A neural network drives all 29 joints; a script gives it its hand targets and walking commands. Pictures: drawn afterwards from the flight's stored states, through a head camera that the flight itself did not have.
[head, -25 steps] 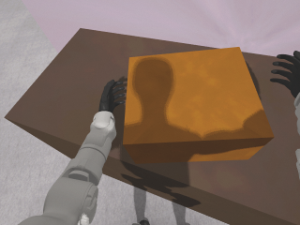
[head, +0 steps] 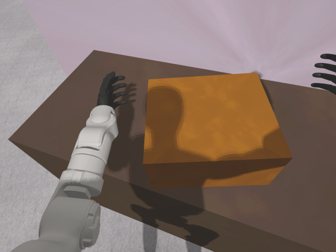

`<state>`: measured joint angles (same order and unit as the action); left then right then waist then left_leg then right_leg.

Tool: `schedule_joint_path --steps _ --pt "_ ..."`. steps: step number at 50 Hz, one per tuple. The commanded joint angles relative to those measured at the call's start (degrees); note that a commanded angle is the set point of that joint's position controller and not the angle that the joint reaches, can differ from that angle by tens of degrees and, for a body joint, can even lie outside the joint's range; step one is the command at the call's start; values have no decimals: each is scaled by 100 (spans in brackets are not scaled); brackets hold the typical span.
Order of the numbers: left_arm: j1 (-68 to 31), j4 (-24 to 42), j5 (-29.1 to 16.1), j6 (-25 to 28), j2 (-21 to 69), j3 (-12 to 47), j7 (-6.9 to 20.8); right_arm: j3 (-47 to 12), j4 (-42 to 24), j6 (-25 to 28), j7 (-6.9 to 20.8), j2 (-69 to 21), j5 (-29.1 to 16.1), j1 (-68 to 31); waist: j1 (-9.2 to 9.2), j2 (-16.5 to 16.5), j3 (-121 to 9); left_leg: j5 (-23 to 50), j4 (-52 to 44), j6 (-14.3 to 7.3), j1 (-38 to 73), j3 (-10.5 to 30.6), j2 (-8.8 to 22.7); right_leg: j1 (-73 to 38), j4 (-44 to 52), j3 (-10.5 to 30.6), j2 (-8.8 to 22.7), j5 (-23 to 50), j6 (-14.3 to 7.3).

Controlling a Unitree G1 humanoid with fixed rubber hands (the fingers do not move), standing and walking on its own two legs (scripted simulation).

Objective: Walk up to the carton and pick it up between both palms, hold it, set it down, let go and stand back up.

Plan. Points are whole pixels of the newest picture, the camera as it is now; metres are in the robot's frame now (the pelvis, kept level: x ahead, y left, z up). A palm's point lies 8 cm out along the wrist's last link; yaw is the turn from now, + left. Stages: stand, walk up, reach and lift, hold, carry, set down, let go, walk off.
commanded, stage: set down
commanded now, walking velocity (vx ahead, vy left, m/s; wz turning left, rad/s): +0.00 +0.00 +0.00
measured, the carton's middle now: (205, 129) +0.45 -0.02 -0.01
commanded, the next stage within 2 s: none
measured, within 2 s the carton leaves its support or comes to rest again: neither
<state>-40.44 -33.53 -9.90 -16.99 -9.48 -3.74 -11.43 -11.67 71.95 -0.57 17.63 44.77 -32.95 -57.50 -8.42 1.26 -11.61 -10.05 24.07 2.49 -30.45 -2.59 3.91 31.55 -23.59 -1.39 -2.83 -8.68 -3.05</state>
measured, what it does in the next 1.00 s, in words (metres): stands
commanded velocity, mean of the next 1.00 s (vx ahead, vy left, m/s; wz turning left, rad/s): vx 0.00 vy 0.00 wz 0.00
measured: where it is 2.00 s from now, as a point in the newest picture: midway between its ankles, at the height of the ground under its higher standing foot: outside the picture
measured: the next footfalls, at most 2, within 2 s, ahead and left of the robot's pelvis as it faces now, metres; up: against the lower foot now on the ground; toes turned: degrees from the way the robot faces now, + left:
none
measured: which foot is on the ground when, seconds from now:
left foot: down 0.00-1.00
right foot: down 0.00-1.00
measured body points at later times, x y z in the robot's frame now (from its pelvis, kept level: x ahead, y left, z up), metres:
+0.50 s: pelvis +0.00 +0.00 +0.01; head +0.02 -0.01 +0.46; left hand +0.35 +0.23 +0.14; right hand +0.42 -0.31 +0.18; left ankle +0.00 +0.15 -0.74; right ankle +0.01 -0.08 -0.74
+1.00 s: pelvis -0.01 +0.00 +0.01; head +0.00 -0.01 +0.46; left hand +0.30 +0.21 +0.10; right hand +0.35 -0.34 +0.11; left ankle +0.00 +0.15 -0.74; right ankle +0.01 -0.08 -0.74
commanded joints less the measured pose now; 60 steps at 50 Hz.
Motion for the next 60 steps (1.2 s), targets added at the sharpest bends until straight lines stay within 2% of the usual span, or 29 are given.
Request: schedule_joint_path --steps 1,2,6,8,9,11,12,13,17,23,24,27,32,35,36,38,39,40,41,44,46,48,50,51,54,55,58,59,60 --pt "-1877 1235 91 -160 -594 -295 -48 342 -855 -43 34 1028 39 -1854 63 -842 -2678 980 -192 -161 830 -25 -437 -2208 -54 225 -136 2143 409" --pt "-1860 1369 201 -283 -772 -400 -50 370 -992 -112 27 1208 -25 -1799 33 -848 -2704 1033 -212 -154 870 -63 -458 -2422 -48 240 -127 2359 426" --pt "-1695 1858 160 -770 -703 -392 -42 476 -1240 -394 -22 1416 -119 -1652 182 -928 -2389 1271 -242 -78 1070 9 -466 -2554 -11 262 -140 2598 469" --pt "-2012 1817 159 -979 -722 -341 -9 642 -1310 -568 -38 1445 -22 -1915 250 -978 -2182 1152 -321 -95 1089 28 -488 -2481 35 241 -181 2337 443" --pt "-2123 1827 100 -1068 -744 -375 -29 627 -1300 -665 -15 1346 -17 -2059 202 -983 -2052 959 -339 -117 1100 58 -469 -2466 77 244 -150 1984 410" --pt "-1576 2204 147 -1215 -734 -407 -82 724 -1454 -720 -13 1475 -33 -1595 194 -832 -2246 1252 -361 -53 1422 68 -480 -2570 139 272 -171 2316 362" --pt "-1099 2347 232 -1311 -690 -461 -38 627 -1493 -752 -9 1397 -105 -1135 168 -934 -2145 1593 -335 -3 1545 101 -495 -2773 130 280 -175 2732 388" --pt "-922 2511 327 -1385 -615 -446 18 603 -1523 -742 -1 1460 -174 -935 283 -851 -2015 1821 -321 22 1719 120 -520 -2776 109 243 -168 3006 417" --pt "-620 3058 300 -1481 -632 -474 94 872 -2178 -646 -4 1550 -187 -842 392 -767 -1728 1709 -322 -24 1749 206 -529 -2677 151 306 -80 2732 389" --pt "-232 3855 350 -1367 -552 -570 73 1066 -2673 -599 10 1494 -74 -186 521 -739 -1556 1425 -425 -61 1831 190 -555 -2732 279 389 -30 2355 315" --pt "-47 3781 361 -1351 -457 -476 58 1080 -2673 -597 30 1444 -34 -87 562 -769 -1398 1240 -464 -92 1842 228 -525 -2623 299 349 -61 2012 303" --pt "36 3995 366 -1209 -368 -435 -20 1295 -3008 -518 80 1418 130 -69 455 -715 -1420 775 -511 -121 1858 216 -493 -2319 393 344 -25 1342 205" --pt "447 3786 385 -1057 -220 -366 -98 1448 -2922 -413 140 1410 242 381 433 -755 -1204 535 -546 -155 1840 179 -488 -2212 358 320 -50 1022 163" --pt "675 3869 406 -961 -105 -258 -140 1618 -2944 -328 199 1503 279 660 533 -709 -1110 284 -623 -154 1966 198 -451 -2034 379 257 -94 730 95" --pt "921 3745 406 -945 -58 -264 -111 1535 -3040 -319 211 1405 264 898 457 -792 -994 342 -590 -164 1895 178 -477 -2118 405 346 -23 807 100" --pt "873 3854 384 -852 -119 -289 -84 1568 -3028 -287 203 1318 285 918 482 -792 -953 291 -594 -198 1854 138 -499 -2102 443 353 -17 759 122" --pt "1234 3676 385 -791 25 -185 -53 1506 -2824 -272 230 1222 302 1410 547 -807 -748 289 -614 -211 1833 188 -488 -2160 430 368 27 704 122" --pt "754 3833 355 -720 -177 -216 -66 1671 -3049 -240 204 1320 315 891 516 -739 -933 150 -649 -204 1739 167 -487 -2047 450 381 34 619 136" --pt "1295 3749 421 -681 11 -272 -95 1460 -2968 -217 240 1218 279 1441 430 -820 -745 250 -656 -219 1812 182 -479 -2183 433 411 19 715 115" --pt "1069 3888 363 -559 -90 -190 -104 1663 -3270 -88 254 1335 323 1214 424 -769 -938 248 -648 -211 1755 148 -501 -2093 426 384 12 749 124" --pt "1662 3968 381 -478 75 -162 -99 1669 -3195 16 272 1320 269 1735 404 -746 -824 401 -600 -205 1887 126 -489 -2142 417 423 8 944 90" --pt "1726 4041 382 -376 73 -115 -72 1758 -3286 91 276 1318 279 1917 458 -727 -878 372 -603 -212 1866 138 -481 -2091 445 447 58 893 112" --pt "2158 4127 366 -263 59 -157 -32 1723 -3641 216 251 1262 298 2237 458 -921 -848 499 -566 -229 1819 126 -498 -2314 444 516 95 1147 144" --pt "1925 4084 384 -213 80 -122 -32 1715 -3488 226 261 1333 294 2132 481 -901 -874 444 -576 -243 1793 107 -485 -2300 430 483 68 1057 143" --pt "2659 4226 501 -92 209 -158 -20 1635 -3677 387 261 1222 244 2800 433 -1037 -850 602 -557 -253 1870 164 -475 -2527 456 569 89 1346 133" --pt "2223 4339 476 -60 92 -157 -10 1790 -3830 417 251 1323 292 2455 513 -872 -968 538 -549 -233 1788 128 -509 -2418 448 597 135 1312 143" --pt "2782 4309 523 50 144 -155 18 1692 -3814 513 262 1210 299 3015 520 -996 -637 529 -547 -247 1864 153 -483 -2433 497 588 117 1242 163" --pt "2708 4187 527 89 190 -57 27 1827 -3684 529 251 1209 368 3032 646 -918 -477 444 -566 -239 1932 163 -476 -2218 482 539 93 1083 178" --pt "3016 4164 546 118 276 -68 22 1776 -3673 569 268 1191 318 3237 550 -846 -364 468 -566 -255 1998 136 -461 -2252 505 540 69 1083 144"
